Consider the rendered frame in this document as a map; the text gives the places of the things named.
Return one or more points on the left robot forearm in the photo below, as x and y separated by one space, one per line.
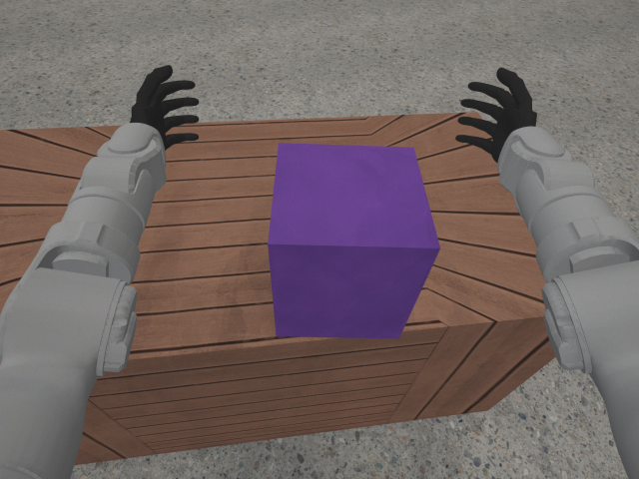
100 232

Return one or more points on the pedestal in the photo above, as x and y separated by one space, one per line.
206 368

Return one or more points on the right robot forearm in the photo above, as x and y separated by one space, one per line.
570 220

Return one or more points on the left robot hand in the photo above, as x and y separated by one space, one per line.
150 110

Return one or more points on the carton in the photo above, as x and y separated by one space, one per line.
351 240

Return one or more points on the right robot hand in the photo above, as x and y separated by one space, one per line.
516 113

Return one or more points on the robot right upper arm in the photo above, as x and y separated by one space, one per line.
592 321

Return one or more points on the robot left upper arm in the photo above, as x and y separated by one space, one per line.
65 330

